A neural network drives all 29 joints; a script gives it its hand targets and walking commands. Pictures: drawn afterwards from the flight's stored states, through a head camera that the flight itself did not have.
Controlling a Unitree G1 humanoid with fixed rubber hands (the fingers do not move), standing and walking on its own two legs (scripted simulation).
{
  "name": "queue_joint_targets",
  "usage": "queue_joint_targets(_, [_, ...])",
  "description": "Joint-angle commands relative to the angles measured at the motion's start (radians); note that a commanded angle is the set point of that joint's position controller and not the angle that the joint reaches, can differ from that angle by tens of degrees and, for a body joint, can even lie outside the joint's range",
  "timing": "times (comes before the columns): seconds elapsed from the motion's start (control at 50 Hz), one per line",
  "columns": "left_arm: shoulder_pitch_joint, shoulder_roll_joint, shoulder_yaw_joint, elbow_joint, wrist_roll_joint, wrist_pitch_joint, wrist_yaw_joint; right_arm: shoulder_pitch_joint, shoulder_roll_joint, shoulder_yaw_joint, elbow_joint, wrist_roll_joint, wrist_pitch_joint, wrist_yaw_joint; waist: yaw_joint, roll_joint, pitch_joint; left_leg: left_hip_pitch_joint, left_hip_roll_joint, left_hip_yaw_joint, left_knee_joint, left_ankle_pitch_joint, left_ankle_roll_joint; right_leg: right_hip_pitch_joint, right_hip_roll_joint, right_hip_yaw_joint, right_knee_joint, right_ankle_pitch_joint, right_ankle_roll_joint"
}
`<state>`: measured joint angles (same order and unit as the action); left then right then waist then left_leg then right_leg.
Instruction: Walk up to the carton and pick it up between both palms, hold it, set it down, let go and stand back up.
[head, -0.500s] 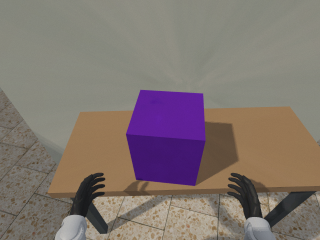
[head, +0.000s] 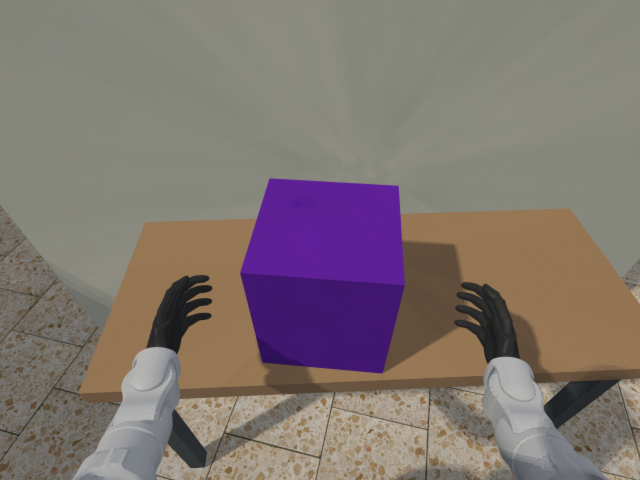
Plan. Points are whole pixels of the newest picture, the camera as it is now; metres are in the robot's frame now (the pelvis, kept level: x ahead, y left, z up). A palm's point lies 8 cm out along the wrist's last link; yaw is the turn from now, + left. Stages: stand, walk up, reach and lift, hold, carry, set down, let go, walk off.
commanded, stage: reach and lift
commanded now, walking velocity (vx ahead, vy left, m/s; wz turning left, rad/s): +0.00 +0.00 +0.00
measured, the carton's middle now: (327, 278) +0.47 +0.02 -0.04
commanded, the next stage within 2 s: none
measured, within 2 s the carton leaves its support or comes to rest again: neither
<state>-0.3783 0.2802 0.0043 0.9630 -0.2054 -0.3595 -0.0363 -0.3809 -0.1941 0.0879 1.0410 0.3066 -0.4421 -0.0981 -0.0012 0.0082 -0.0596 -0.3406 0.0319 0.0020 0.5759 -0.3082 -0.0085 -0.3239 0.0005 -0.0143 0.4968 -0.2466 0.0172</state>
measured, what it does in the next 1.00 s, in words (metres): stands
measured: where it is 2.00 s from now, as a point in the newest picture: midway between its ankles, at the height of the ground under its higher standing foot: outside the picture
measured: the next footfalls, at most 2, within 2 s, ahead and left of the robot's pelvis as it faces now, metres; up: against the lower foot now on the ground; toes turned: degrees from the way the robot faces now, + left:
none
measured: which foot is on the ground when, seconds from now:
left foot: down 0.00-1.00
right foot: down 0.00-1.00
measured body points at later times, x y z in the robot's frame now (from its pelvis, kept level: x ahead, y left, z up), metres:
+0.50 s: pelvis -0.01 +0.00 +0.00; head +0.01 +0.01 +0.45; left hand +0.41 +0.22 +0.08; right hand +0.39 -0.20 +0.07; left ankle -0.01 +0.12 -0.73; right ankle +0.00 -0.13 -0.73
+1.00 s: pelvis +0.00 -0.01 +0.00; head +0.03 +0.00 +0.45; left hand +0.46 +0.21 +0.12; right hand +0.44 -0.21 +0.12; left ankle -0.01 +0.12 -0.73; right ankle +0.00 -0.13 -0.73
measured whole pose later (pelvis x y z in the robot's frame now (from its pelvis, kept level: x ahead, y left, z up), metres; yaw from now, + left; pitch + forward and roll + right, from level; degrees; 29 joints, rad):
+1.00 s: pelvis +0.00 -0.01 +0.00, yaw +0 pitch +13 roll -1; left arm -1.00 0.40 -0.12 1.37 -0.35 -0.16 -0.03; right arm -0.94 -0.26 0.14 1.19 0.42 -0.08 -0.13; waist -0.05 0.00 -0.18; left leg -0.49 0.04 0.00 0.50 -0.24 -0.02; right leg -0.48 0.01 -0.02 0.43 -0.18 0.01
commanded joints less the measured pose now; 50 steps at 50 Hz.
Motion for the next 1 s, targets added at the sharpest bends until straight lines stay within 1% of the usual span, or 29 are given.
queue_joint_targets(0.0, [-0.341, 0.140, 0.020, -0.104, -0.017, 0.011, -0.012, -0.303, -0.100, -0.009, -0.104, 0.022, 0.016, -0.009, -0.015, 0.028, -0.335, 0.123, -0.048, 0.027, -0.040, 0.424, -0.070, 0.140, 0.032, 0.009, -0.048, 0.264, -0.026])
queue_joint_targets(0.16, [-0.504, 0.160, 0.011, -0.048, -0.034, 0.077, -0.009, -0.454, -0.114, -0.019, -0.106, 0.029, 0.112, -0.018, -0.020, 0.037, -0.365, 0.119, -0.043, 0.028, -0.066, 0.354, -0.064, 0.109, 0.030, 0.000, -0.074, 0.178, -0.025])
queue_joint_targets(0.24, [-0.589, 0.169, -0.004, -0.001, -0.047, 0.098, 0.000, -0.527, -0.119, -0.021, -0.097, 0.028, 0.161, -0.019, -0.021, 0.040, -0.385, 0.110, -0.039, 0.028, -0.077, 0.320, -0.058, 0.086, 0.028, -0.004, -0.080, 0.136, -0.025])
queue_joint_targets(0.3, [-0.639, 0.176, -0.016, 0.039, -0.057, 0.110, 0.005, -0.569, -0.124, -0.020, -0.083, 0.029, 0.192, -0.020, -0.022, 0.038, -0.398, 0.108, -0.037, 0.029, -0.081, 0.316, -0.055, 0.075, 0.028, -0.007, -0.082, 0.129, -0.024])
queue_joint_targets(0.42, [-0.710, 0.190, -0.030, 0.110, -0.065, 0.129, 0.007, -0.636, -0.141, -0.012, -0.054, 0.040, 0.231, -0.024, -0.024, 0.039, -0.434, 0.120, -0.034, 0.029, -0.079, 0.363, -0.056, 0.073, 0.030, -0.011, -0.082, 0.183, -0.021])
queue_joint_targets(0.6, [-0.824, 0.218, -0.044, 0.133, -0.086, 0.139, 0.010, -0.747, -0.167, 0.004, -0.061, 0.072, 0.258, -0.028, -0.029, 0.040, -0.541, 0.145, -0.032, 0.031, -0.062, 0.459, -0.060, 0.080, 0.036, -0.016, -0.073, 0.319, -0.010])
queue_joint_targets(0.7, [-0.877, 0.237, -0.048, 0.161, -0.098, 0.153, 0.006, -0.799, -0.179, 0.017, -0.048, 0.088, 0.280, -0.030, -0.030, 0.037, -0.578, 0.140, -0.033, 0.032, -0.059, 0.483, -0.058, 0.087, 0.034, -0.015, -0.070, 0.376, -0.002])
queue_joint_targets(0.78, [-0.934, 0.249, -0.064, 0.204, -0.113, 0.167, 0.004, -0.851, -0.187, 0.023, -0.021, 0.099, 0.305, -0.032, -0.035, 0.035, -0.579, 0.119, -0.034, 0.031, -0.066, 0.459, -0.053, 0.078, 0.029, -0.014, -0.072, 0.375, 0.002])
queue_joint_targets(0.9, [-1.046, 0.262, -0.111, 0.285, -0.154, 0.172, 0.007, -0.945, -0.194, 0.025, 0.027, 0.108, 0.337, -0.028, -0.048, 0.040, -0.598, 0.086, -0.031, 0.026, -0.070, 0.399, -0.048, 0.031, 0.021, -0.017, -0.072, 0.325, 0.001])
queue_joint_targets(0.98, [-1.114, 0.265, -0.143, 0.346, -0.179, 0.167, 0.011, -1.003, -0.202, 0.026, 0.063, 0.113, 0.349, -0.023, -0.054, 0.046, -0.629, 0.070, -0.027, 0.023, -0.063, 0.391, -0.050, -0.001, 0.017, -0.022, -0.063, 0.316, 0.000])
